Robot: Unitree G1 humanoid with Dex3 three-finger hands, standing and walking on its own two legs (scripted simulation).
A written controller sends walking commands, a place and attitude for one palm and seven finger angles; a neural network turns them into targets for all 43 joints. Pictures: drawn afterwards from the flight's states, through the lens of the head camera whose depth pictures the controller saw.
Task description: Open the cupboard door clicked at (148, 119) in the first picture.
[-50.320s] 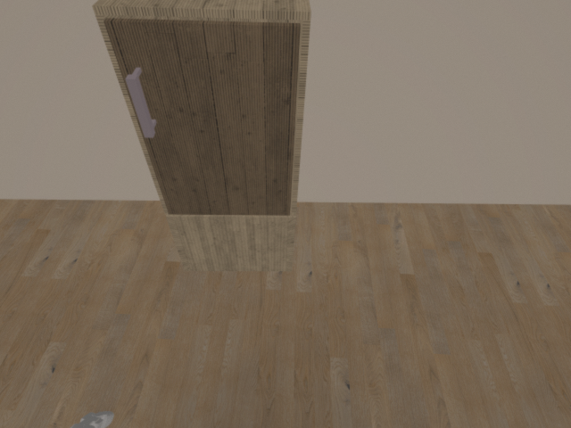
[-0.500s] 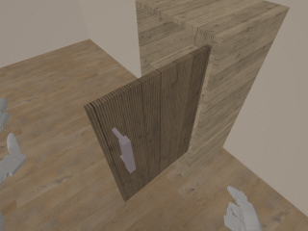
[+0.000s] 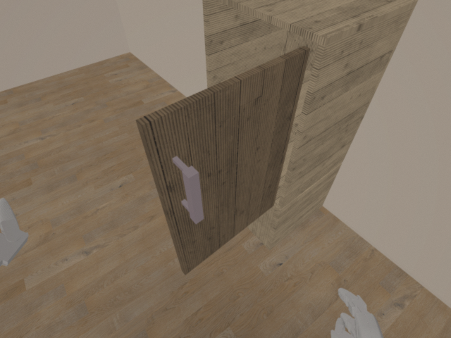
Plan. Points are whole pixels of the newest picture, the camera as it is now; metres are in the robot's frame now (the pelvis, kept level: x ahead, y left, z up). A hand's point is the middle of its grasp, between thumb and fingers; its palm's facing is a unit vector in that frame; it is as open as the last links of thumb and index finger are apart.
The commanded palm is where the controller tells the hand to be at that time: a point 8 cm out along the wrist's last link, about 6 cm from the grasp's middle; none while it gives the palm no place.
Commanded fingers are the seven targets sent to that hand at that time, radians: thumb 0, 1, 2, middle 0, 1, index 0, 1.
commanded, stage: step back with the hand held close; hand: left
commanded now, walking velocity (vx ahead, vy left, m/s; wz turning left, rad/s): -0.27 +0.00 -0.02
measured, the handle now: (187, 191) +0.37 +0.10 +0.05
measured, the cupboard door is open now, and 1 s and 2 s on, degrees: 91 91 91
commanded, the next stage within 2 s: stop stepping back and stand still in 0.40 s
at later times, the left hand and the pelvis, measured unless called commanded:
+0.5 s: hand out of the picture +0.09 +0.22 +0.17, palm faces +0.36 -0.80 -0.49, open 7.4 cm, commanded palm +0.02 +0.27 +0.19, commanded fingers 0.00 0.90 0.90 -0.20 -0.30 -0.20 -0.30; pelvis -0.14 -0.02 +0.01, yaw -4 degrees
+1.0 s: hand out of the picture -0.02 +0.25 +0.16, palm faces +0.46 -0.78 -0.42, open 7.4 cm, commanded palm -0.09 +0.28 +0.19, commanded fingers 0.00 0.90 0.90 -0.20 -0.30 -0.20 -0.30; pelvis -0.23 -0.02 +0.00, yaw -2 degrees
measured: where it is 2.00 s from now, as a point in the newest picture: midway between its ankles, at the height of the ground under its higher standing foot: outside the picture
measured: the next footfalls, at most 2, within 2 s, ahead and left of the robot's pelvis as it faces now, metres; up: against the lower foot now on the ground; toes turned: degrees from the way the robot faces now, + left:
right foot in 0.42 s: -0.10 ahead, -0.12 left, +0.00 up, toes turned -4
left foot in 0.72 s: -0.17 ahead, +0.10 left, +0.00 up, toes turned +1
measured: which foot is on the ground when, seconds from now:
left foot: down 0.00-0.46, up 0.48-0.70, down 0.72-1.00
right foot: down 0.00-0.18, up 0.20-0.40, down 0.42-0.74, up 0.76-0.90, down 0.92-1.00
